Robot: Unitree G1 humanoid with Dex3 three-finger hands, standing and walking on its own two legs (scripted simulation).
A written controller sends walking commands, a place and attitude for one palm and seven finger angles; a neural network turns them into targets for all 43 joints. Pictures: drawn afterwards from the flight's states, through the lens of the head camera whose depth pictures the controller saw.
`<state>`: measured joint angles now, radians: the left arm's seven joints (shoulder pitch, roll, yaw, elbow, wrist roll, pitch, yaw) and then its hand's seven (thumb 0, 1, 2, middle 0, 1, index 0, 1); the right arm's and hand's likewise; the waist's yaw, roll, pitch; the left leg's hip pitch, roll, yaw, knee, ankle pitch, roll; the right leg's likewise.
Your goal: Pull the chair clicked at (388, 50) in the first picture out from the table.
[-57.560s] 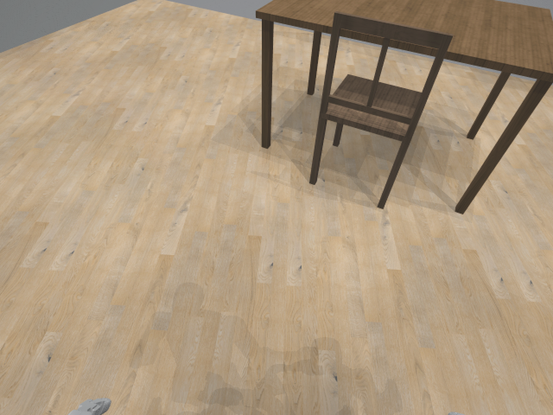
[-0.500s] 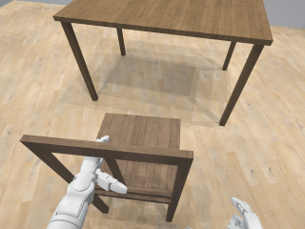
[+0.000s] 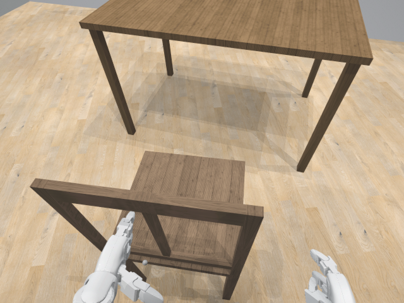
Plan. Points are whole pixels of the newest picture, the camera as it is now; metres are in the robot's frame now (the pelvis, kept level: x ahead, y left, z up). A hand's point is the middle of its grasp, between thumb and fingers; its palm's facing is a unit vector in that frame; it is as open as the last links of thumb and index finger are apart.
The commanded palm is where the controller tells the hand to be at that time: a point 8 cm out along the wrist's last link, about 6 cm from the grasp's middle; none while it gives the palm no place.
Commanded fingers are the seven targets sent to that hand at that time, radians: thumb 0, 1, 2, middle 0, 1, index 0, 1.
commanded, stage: draw the fingers out of the gap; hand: left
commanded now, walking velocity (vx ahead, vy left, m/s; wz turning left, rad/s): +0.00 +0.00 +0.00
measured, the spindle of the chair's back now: (159, 235) +0.28 +0.11 -0.08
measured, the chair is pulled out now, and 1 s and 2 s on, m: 0.63 0.63 0.63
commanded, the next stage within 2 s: draw the hand back to the body in 0.38 s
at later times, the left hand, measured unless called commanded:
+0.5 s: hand (136, 301) +0.15 +0.13 -0.02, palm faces -0.07 -0.98 -0.16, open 17.5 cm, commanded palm +0.13 +0.18 +0.00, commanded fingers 0.00 -0.55 0.20 0.00 0.00 0.00 0.00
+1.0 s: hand (89, 280) +0.16 +0.17 +0.08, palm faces -0.01 -0.99 -0.11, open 17.4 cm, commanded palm +0.13 +0.23 +0.09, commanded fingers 0.00 -0.33 0.31 -0.03 -0.05 -0.03 -0.05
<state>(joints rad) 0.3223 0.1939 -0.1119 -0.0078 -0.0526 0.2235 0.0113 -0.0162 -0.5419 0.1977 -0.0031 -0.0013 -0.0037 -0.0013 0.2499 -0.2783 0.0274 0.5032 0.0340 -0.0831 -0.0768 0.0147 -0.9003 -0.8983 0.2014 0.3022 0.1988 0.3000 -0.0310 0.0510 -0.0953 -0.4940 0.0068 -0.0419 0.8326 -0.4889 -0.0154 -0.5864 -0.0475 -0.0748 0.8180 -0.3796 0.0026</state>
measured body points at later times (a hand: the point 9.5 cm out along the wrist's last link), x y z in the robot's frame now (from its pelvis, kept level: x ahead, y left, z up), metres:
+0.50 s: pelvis -0.01 +0.00 -0.01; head +0.01 -0.01 +0.44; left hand +0.15 +0.18 -0.01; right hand +0.18 -0.23 -0.08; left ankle -0.04 +0.13 -0.70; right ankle +0.02 -0.12 -0.70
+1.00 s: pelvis -0.02 +0.00 -0.02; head +0.00 -0.01 +0.43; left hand +0.15 +0.23 +0.09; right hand +0.17 -0.23 -0.09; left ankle -0.04 +0.13 -0.70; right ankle +0.02 -0.12 -0.70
